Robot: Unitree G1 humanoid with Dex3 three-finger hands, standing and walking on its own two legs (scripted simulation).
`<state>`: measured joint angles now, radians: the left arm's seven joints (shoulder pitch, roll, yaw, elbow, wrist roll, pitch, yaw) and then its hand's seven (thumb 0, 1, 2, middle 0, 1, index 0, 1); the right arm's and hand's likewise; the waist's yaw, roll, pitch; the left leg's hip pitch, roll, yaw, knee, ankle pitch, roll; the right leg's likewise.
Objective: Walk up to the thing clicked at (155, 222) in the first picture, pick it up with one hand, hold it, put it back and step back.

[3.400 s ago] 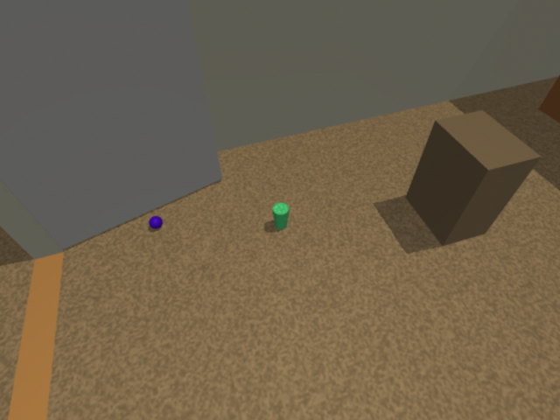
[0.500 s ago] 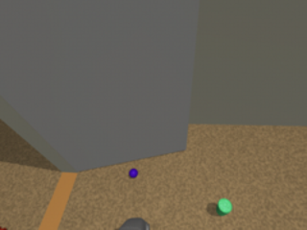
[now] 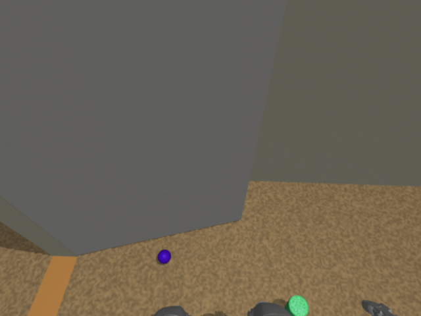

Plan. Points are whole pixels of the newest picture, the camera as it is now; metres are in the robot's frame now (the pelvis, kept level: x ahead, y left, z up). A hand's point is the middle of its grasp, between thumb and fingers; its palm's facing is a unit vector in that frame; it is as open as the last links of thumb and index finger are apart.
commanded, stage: walk up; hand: left
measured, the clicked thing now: (164, 256) +0.44 +0.24 -0.72
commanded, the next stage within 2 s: stand in 1.42 s
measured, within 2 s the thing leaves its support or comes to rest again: neither
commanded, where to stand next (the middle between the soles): +0.07 +0.02 m, yaw +0 degrees
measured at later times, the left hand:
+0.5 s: hand (100, 313) +0.14 +0.25 -0.13, palm faces -0.01 -0.94 -0.34, open 7.4 cm
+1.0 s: hand out of the picture +0.11 +0.26 -0.13, palm faces +0.01 -0.94 -0.34, open 7.4 cm
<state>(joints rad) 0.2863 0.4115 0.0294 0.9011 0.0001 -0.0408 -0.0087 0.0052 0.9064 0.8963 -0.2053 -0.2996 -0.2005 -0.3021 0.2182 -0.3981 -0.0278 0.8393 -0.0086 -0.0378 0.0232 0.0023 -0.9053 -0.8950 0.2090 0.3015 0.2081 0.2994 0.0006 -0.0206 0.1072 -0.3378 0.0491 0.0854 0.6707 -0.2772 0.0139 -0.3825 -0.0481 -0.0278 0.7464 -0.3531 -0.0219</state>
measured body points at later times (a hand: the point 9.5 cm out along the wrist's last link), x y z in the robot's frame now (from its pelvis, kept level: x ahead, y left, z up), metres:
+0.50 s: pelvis +0.03 +0.00 +0.02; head +0.04 +0.00 +0.47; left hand +0.14 +0.30 -0.10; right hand +0.09 -0.31 -0.11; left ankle +0.05 +0.12 -0.72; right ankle +0.06 -0.13 -0.72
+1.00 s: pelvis +0.05 +0.00 +0.03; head +0.06 +0.00 +0.48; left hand +0.11 +0.31 -0.10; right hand +0.14 -0.29 -0.10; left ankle +0.05 +0.12 -0.72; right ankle +0.06 -0.13 -0.72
